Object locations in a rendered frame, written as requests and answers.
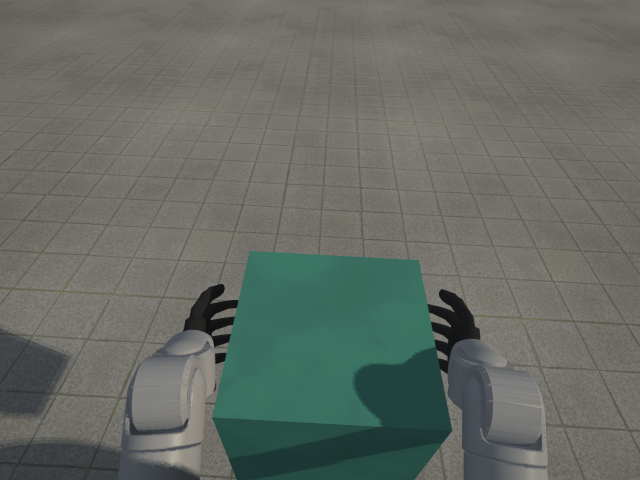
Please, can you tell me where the robot left hand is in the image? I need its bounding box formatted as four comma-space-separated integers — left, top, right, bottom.
183, 284, 238, 364

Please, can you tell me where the robot right forearm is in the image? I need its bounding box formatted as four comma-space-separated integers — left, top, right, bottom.
448, 339, 548, 480

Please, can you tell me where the robot left forearm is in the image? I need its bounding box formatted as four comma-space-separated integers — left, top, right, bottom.
118, 330, 216, 480

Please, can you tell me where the carton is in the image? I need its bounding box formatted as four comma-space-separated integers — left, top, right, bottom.
212, 251, 452, 480

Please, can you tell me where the robot right hand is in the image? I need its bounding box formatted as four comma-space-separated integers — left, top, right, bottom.
428, 289, 481, 374

